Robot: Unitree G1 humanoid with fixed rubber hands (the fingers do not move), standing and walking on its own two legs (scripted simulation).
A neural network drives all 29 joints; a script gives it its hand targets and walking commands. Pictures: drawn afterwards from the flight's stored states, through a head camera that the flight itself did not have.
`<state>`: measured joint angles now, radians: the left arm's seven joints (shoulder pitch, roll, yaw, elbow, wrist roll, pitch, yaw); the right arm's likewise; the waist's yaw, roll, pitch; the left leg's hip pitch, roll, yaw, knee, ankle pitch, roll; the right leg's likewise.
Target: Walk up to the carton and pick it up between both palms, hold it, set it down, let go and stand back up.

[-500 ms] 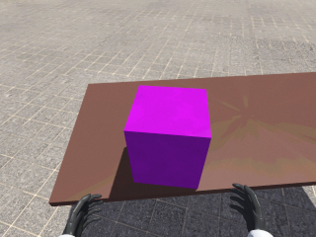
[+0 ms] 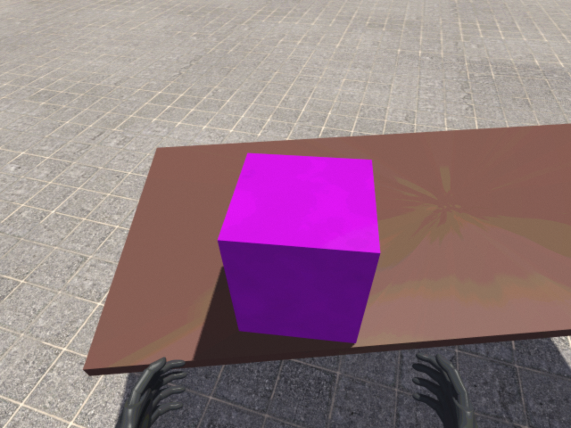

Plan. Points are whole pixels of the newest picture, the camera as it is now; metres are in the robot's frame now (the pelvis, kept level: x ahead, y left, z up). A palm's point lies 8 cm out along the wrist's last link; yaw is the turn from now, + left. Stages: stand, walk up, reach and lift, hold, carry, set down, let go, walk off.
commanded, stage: set down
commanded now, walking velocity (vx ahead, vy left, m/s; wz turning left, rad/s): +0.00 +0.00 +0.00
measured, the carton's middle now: (302, 249) +0.43 -0.01 +0.01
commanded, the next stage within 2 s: let go in 0.54 s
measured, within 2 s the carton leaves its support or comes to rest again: neither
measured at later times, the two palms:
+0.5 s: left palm out of the picture +0.18 +0.22 -0.06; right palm out of the picture +0.16 -0.20 -0.06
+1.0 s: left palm out of the picture +0.17 +0.22 -0.07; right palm out of the picture +0.14 -0.21 -0.09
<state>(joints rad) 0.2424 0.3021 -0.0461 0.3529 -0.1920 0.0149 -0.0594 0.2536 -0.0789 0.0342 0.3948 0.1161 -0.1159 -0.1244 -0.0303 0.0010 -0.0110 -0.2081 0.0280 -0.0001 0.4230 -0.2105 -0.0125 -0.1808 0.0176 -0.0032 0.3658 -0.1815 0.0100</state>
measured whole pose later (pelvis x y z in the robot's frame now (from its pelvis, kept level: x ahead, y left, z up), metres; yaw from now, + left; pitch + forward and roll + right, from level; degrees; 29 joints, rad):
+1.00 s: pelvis +0.01 +0.00 +0.00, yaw +0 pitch +1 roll -1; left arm 0.25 0.24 -0.05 0.45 -0.07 0.11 0.00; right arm 0.25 -0.09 -0.03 0.66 0.08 -0.18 -0.01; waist -0.02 0.00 0.00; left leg -0.21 0.03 0.00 0.42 -0.22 -0.01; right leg -0.18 0.02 0.00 0.37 -0.20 0.01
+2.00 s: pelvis +0.02 +0.01 +0.00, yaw +0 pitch +0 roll -2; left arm 0.25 0.38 -0.05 0.68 -0.02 -0.01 -0.01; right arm 0.25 -0.28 -0.04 0.82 0.08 -0.03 -0.01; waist -0.02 0.00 0.00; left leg -0.22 0.03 0.00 0.49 -0.27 0.00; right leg -0.18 0.02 0.00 0.40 -0.23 0.01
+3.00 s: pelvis -0.01 +0.01 +0.00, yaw +0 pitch -2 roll -2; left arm 0.25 0.38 -0.05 0.80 -0.02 -0.02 -0.01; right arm 0.25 -0.28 -0.04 0.91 0.08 -0.03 0.00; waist -0.02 0.00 -0.01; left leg -0.22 0.03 0.00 0.49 -0.23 0.00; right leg -0.18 0.02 0.00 0.40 -0.19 0.01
